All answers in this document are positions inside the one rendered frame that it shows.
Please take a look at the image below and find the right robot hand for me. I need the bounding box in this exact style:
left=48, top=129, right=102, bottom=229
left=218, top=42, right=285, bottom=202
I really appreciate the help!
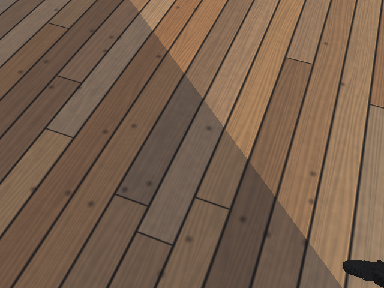
left=343, top=260, right=384, bottom=288

